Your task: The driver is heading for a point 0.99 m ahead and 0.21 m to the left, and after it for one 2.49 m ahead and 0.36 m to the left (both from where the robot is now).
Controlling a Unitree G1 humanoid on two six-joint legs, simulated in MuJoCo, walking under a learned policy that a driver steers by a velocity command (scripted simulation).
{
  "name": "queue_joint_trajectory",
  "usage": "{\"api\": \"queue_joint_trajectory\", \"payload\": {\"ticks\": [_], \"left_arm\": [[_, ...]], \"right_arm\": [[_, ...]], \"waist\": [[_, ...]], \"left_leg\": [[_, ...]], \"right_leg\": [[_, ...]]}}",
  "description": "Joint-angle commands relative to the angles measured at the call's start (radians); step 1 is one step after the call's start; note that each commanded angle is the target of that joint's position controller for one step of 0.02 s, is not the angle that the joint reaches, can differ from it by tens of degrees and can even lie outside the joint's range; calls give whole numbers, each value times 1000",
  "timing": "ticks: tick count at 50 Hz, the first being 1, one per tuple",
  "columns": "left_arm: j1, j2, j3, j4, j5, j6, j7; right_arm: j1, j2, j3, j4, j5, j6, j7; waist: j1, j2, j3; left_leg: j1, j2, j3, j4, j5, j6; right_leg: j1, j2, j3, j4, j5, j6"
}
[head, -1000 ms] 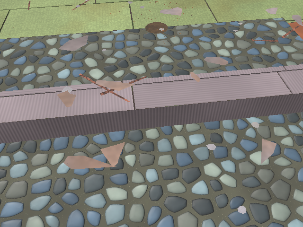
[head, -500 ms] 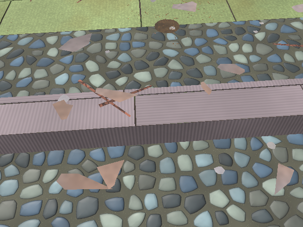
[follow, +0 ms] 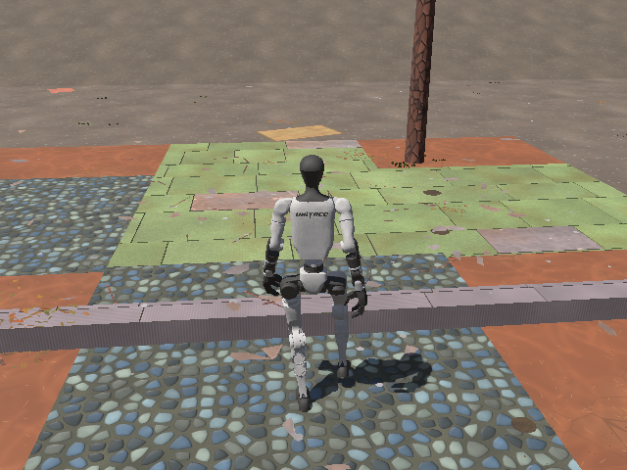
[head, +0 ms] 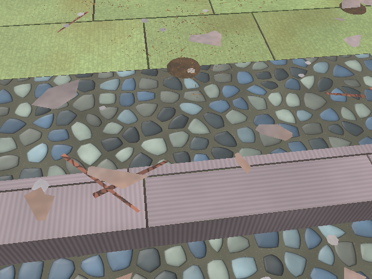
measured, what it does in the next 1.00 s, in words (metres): walks ahead: right foot, then left foot 0.16 m higher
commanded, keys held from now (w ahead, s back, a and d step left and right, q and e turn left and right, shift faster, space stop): w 1.00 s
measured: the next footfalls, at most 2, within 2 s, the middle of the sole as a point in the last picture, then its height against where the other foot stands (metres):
right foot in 0.20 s outside the picture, level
left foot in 0.94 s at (135, 181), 0.16 m higher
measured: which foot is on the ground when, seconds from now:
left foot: down 0.00-0.22, up 0.24-0.92, down 0.94-1.00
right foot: up 0.00-0.18, down 0.20-0.94, up 0.96-1.00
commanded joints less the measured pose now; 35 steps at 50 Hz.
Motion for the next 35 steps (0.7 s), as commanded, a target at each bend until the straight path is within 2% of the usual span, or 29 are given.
{"api": "queue_joint_trajectory", "payload": {"ticks": [1, 5, 7, 8, 9, 10, 11, 12, 13, 14, 15, 16, 17, 18, 20, 22, 26, 27, 28, 29, 30, 32, 33, 35], "left_arm": [[-105, 23, -5, -75, -10, -9, -3], [-181, 34, -7, -101, -12, -21, 3], [-149, 52, 0, -99, -8, -31, 9], [-95, 66, 7, -83, -7, -37, 16], [9, 83, 17, -50, -4, -44, 23], [167, 100, 29, 3, 6, -55, 32], [332, 169, 48, 36, 32, -64, 44], [387, 260, 76, 47, 41, -57, 38], [294, 214, 69, 36, 0, -42, 26], [170, 159, 51, 13, -14, -43, 20], [129, 101, 36, 11, -12, -49, 16], [129, 69, 25, 23, -12, -56, 21], [139, 44, 16, 41, -15, -59, 26], [164, 47, 13, 55, -15, -66, 30], [206, 75, 15, 71, -18, -79, 31], [223, 102, 17, 74, -17, -81, 31], [291, 88, 6, 87, -16, -74, 36], [330, 77, 4, 100, -9, -70, 38], [344, 73, 2, 102, -7, -67, 40], [358, 74, 1, 105, -6, -66, 42], [392, 78, 2, 114, 2, -63, 46], [454, 91, 5, 133, 8, -56, 54], [464, 107, 9, 132, 14, -54, 57], [523, 117, 17, 151, 33, -53, 67]], "right_arm": [[59, -114, -12, -28, 1, -16, -6], [103, -123, -12, -8, -8, -16, -16], [74, -137, -15, -9, -12, -14, -24], [57, -147, -18, -10, -15, -14, -27], [46, -154, -20, -9, -17, -10, -27], [22, -156, -18, -17, -12, -6, -26], [11, -127, -6, -48, 0, -9, -25], [155, -25, 10, -52, 47, -3, -14], [79, -127, -16, -43, 12, 2, -16], [-14, -119, -17, -75, 1, 0, -11], [-59, -101, -14, -82, -3, -2, -8], [-78, -92, -16, -82, -14, 6, -5], [-60, -73, -13, -79, -27, 19, -1], [-49, -56, -11, -73, -30, 28, 4], [-61, -53, -12, -77, -37, 42, 10], [-143, -58, -12, -107, -39, 49, 15], [-320, -58, -4, -165, -26, 51, 17], [-285, -36, 4, -149, -20, 57, 11], [-309, -37, 7, -155, -20, 57, 7], [-350, -41, 8, -170, -19, 56, 5], [-352, -47, 3, -174, -27, 57, -3], [-393, -47, 0, -202, -36, 53, -9], [-433, -44, 0, -227, -27, 49, -10], [-511, -40, 0, -275, -22, 47, -13]], "waist": [[-8, 94, 67], [-24, 105, 69], [10, 117, 47], [36, 126, 16], [80, 126, -38], [148, 101, -120], [202, 35, -236], [142, -220, -357], [114, -46, -316], [76, -19, -160], [59, 28, -81], [39, 23, -34], [14, 5, -25], [6, -4, -28], [-5, -2, -35], [0, -10, -18], [43, -32, 15], [42, -70, -15], [49, -64, 0], [60, -50, 19], [67, -66, 14], [81, -51, 23], [84, -47, 38], [109, -48, 53]], "left_leg": [[-50, 252, -125, -90, 392, 62], [87, 286, -111, -32, 548, 68], [130, 304, -103, 40, 715, 63], [144, 309, -98, 111, 848, 57], [156, 303, -93, 234, 926, 48], [96, 270, -69, 417, 873, 32], [-109, 227, -46, 683, 568, 16], [-483, 27, -2, 1092, -205, -26], [-555, 68, -155, 1153, -266, -5], [-586, 117, -156, 1109, -172, -3], [-568, 149, -150, 1057, -115, -5], [-540, 171, -148, 1007, -92, -11], [-495, 183, -142, 966, -78, -22], [-470, 182, -132, 950, -68, -31], [-489, 181, -108, 923, -58, -51], [-537, 194, -89, 862, -3, -70], [-574, 193, -51, 643, 94, -99], [-539, 177, -22, 667, 67, -98], [-543, 181, -21, 641, 63, -97], [-549, 178, -17, 608, 62, -93], [-615, 174, -4, 690, -5, -74], [-827, 186, -12, 845, -130, -54], [-931, 201, -30, 904, -175, -47], [-1162, 216, -61, 1110, -299, -36]], "right_leg": [[16, 40, -60, -152, 89, 9], [29, 75, -76, -271, 56, -23], [95, 102, -80, -311, -19, -57], [164, 131, -91, -323, -66, -78], [265, 160, -98, -354, -90, -99], [457, 158, -96, -418, -27, -123], [722, -23, 84, -400, 6, -169], [998, -315, 573, -475, 22, -339], [907, -264, 616, -551, -86, -297], [746, -231, 461, -590, -137, -259], [634, -191, 374, -639, -85, -232], [562, -150, 297, -664, -24, -202], [512, -115, 232, -684, 26, -178], [496, -103, 197, -687, 91, -174], [502, -87, 144, -689, 204, -177], [497, -71, 102, -703, 224, -171], [526, -42, 51, -707, 263, -146], [540, -45, 40, -690, 232, -157], [542, -50, 42, -689, 208, -168], [550, -62, 52, -691, 196, -176], [628, -108, 110, -666, 229, -207], [815, -172, 170, -623, 310, -249], [887, -195, 188, -610, 353, -257], [1043, -231, 227, -589, 341, -267]]}}
Keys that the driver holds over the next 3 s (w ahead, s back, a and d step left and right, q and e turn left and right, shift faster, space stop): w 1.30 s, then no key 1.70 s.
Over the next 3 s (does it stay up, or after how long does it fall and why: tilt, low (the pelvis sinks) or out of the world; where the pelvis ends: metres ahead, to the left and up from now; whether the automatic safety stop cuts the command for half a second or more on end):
stays up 1.00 0.18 0.16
